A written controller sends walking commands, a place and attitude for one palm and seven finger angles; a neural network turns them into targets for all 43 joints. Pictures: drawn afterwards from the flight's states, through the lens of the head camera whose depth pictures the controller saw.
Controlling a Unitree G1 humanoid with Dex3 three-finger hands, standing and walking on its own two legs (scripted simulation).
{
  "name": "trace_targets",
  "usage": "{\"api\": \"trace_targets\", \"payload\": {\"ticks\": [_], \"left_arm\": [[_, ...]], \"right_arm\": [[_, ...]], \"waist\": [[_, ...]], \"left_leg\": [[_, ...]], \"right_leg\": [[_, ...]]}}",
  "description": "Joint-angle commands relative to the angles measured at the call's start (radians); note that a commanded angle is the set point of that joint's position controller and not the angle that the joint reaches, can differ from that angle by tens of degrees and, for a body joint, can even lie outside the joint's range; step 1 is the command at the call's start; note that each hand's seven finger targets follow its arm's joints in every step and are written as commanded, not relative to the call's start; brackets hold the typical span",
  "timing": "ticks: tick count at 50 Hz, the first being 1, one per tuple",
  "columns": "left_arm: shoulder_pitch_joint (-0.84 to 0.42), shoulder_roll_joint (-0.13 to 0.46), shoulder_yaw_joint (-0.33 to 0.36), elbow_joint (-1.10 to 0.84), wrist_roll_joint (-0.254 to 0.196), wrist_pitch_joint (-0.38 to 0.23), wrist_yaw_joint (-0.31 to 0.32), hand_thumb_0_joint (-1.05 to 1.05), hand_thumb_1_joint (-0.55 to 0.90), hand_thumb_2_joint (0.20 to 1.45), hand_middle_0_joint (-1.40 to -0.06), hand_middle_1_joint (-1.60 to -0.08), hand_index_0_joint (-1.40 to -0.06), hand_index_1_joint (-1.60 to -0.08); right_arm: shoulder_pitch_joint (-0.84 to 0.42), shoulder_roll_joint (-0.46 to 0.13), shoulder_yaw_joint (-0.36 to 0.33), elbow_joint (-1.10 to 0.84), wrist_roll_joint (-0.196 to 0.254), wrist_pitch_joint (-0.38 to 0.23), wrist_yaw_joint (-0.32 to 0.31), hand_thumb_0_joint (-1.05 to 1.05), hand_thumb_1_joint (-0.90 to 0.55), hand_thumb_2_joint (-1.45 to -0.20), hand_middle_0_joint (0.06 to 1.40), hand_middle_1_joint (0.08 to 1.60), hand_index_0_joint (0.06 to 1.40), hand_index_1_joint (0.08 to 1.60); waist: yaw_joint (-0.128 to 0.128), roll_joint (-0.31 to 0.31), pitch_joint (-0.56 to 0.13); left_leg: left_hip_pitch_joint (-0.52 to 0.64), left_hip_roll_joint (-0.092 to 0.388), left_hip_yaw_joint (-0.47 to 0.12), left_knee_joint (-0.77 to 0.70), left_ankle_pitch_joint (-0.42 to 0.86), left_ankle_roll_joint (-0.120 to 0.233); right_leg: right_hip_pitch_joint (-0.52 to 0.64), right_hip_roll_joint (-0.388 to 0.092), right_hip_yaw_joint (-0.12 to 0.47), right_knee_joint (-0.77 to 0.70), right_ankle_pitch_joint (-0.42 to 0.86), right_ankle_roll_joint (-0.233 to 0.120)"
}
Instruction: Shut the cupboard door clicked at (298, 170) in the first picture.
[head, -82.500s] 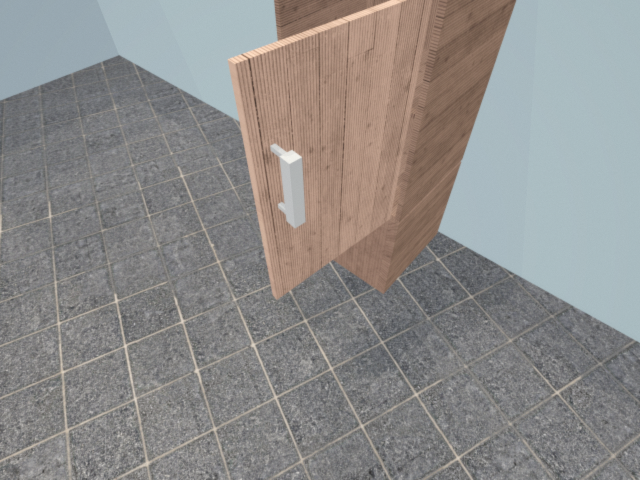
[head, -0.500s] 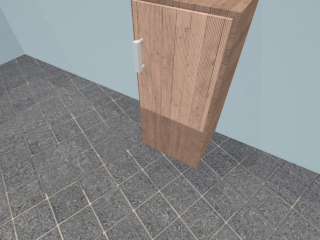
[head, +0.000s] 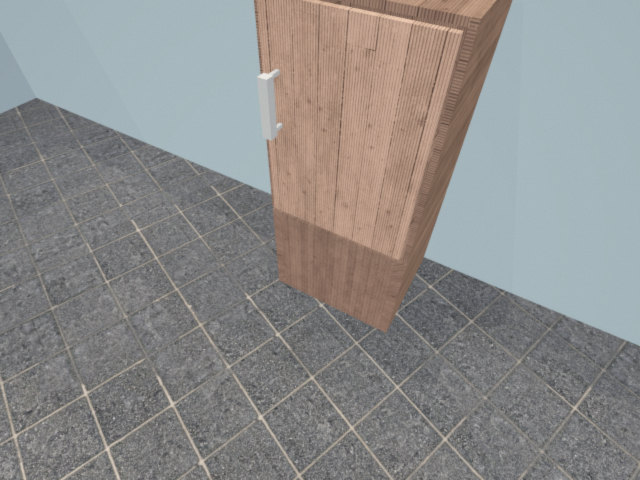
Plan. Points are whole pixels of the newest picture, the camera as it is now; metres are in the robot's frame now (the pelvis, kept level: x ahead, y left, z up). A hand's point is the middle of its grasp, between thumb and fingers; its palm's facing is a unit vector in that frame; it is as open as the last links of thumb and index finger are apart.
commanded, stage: look to check the result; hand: left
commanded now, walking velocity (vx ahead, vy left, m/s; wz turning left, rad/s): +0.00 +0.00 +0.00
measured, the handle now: (272, 104) +0.89 +0.15 +0.02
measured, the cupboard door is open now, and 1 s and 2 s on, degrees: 0 0 0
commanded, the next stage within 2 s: stand and wait in 0.42 s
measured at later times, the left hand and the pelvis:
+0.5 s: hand out of the picture -0.01 +0.15 -0.18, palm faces +0.02 -0.99 -0.16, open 7.3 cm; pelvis +0.01 -0.01 +0.00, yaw +0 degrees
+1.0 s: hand out of the picture -0.01 +0.14 -0.18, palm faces +0.03 -0.98 -0.17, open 7.3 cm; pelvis +0.02 -0.02 +0.00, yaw +0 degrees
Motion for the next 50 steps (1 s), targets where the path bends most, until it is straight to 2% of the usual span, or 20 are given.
{"api": "trace_targets", "payload": {"ticks": [1, 7, 11, 19, 25, 27, 31, 35, 46, 50], "left_arm": [[0.080, 0.095, 0.020, -0.014, 0.001, -0.012, 0.011, 0.000, 0.900, 0.900, -0.200, -0.300, -0.200, -0.300], [0.079, 0.096, 0.019, -0.010, 0.001, -0.011, 0.012, 0.000, 0.900, 0.900, -0.200, -0.300, -0.200, -0.300], [0.082, 0.100, 0.018, -0.010, 0.000, -0.014, 0.013, 0.000, 0.900, 0.900, -0.200, -0.300, -0.200, -0.300], [0.077, 0.098, 0.015, -0.011, -0.001, -0.015, 0.014, 0.000, 0.900, 0.900, -0.200, -0.300, -0.200, -0.300], [0.077, 0.101, 0.017, -0.015, -0.001, -0.017, 0.015, 0.000, 0.900, 0.900, -0.200, -0.300, -0.200, -0.300], [0.074, 0.093, 0.016, -0.011, -0.002, -0.015, 0.014, 0.000, 0.900, 0.900, -0.200, -0.300, -0.200, -0.300], [0.076, 0.092, 0.016, -0.010, -0.002, -0.015, 0.014, 0.000, 0.900, 0.900, -0.200, -0.300, -0.200, -0.300], [0.082, 0.093, 0.018, -0.011, -0.002, -0.018, 0.015, 0.000, 0.900, 0.900, -0.200, -0.300, -0.200, -0.300], [0.086, 0.084, 0.018, -0.007, -0.002, -0.017, 0.016, 0.000, 0.900, 0.900, -0.200, -0.300, -0.200, -0.300], [0.090, 0.089, 0.019, -0.008, -0.003, -0.019, 0.017, 0.000, 0.900, 0.900, -0.200, -0.300, -0.200, -0.300]], "right_arm": [[0.055, -0.098, -0.022, -0.020, 0.001, -0.017, -0.005, 0.000, -0.900, -0.900, 0.200, 0.300, 0.200, 0.300], [0.053, -0.095, -0.018, -0.014, 0.001, -0.016, -0.005, 0.000, -0.900, -0.900, 0.200, 0.300, 0.200, 0.300], [0.048, -0.097, -0.018, -0.014, 0.002, -0.017, -0.005, 0.000, -0.900, -0.900, 0.200, 0.300, 0.200, 0.300], [0.040, -0.093, -0.013, -0.010, 0.001, -0.014, -0.004, 0.000, -0.900, -0.900, 0.200, 0.300, 0.200, 0.300], [0.037, -0.099, -0.014, -0.012, 0.003, -0.016, -0.006, 0.000, -0.900, -0.900, 0.200, 0.300, 0.200, 0.300], [0.035, -0.089, -0.012, -0.009, 0.000, -0.015, -0.006, 0.000, -0.900, -0.900, 0.200, 0.300, 0.200, 0.300], [0.037, -0.090, -0.012, -0.009, 0.000, -0.013, -0.006, 0.000, -0.900, -0.900, 0.200, 0.300, 0.200, 0.300], [0.039, -0.094, -0.013, -0.010, 0.002, -0.015, -0.007, 0.000, -0.900, -0.900, 0.200, 0.300, 0.200, 0.300], [0.043, -0.085, -0.011, -0.003, 0.001, -0.014, -0.009, 0.000, -0.900, -0.900, 0.200, 0.300, 0.200, 0.300], [0.046, -0.091, -0.011, -0.003, 0.003, -0.016, -0.011, 0.000, -0.900, -0.900, 0.200, 0.300, 0.200, 0.300]], "waist": [[0.001, 0.008, 0.067], [0.002, 0.011, 0.077], [0.004, -0.009, 0.065], [0.004, 0.006, 0.087], [0.006, 0.000, 0.071], [0.004, 0.021, 0.079], [0.005, 0.004, 0.088], [0.007, 0.007, 0.065], [0.006, 0.006, 0.076], [0.008, -0.006, 0.059]], "left_leg": [[0.086, 0.103, -0.126, -0.080, -0.036, 0.001], [0.086, 0.104, -0.124, -0.083, -0.027, 0.001], [0.097, 0.106, -0.118, -0.072, 0.004, 0.001], [0.093, 0.102, -0.113, -0.070, 0.017, -0.004], [0.107, 0.105, -0.112, -0.062, 0.047, -0.005], [0.104, 0.104, -0.109, -0.066, 0.032, -0.006], [0.101, 0.103, -0.110, -0.062, 0.028, -0.007], [0.114, 0.105, -0.107, -0.056, 0.051, -0.005], [0.114, 0.106, -0.104, -0.052, 0.063, -0.006], [0.124, 0.108, -0.106, -0.047, 0.090, -0.004]], "right_leg": [[-0.146, -0.101, 0.097, -0.110, 0.037, -0.028], [-0.141, -0.101, 0.096, -0.111, 0.043, -0.027], [-0.130, -0.105, 0.099, -0.117, 0.065, -0.027], [-0.127, -0.105, 0.103, -0.126, 0.081, -0.025], [-0.115, -0.103, 0.102, -0.126, 0.105, -0.024], [-0.117, -0.105, 0.102, -0.127, 0.095, -0.024], [-0.120, -0.105, 0.099, -0.132, 0.090, -0.025], [-0.106, -0.104, 0.104, -0.129, 0.115, -0.026], [-0.102, -0.105, 0.099, -0.129, 0.131, -0.026], [-0.087, -0.103, 0.099, -0.124, 0.164, -0.025]]}}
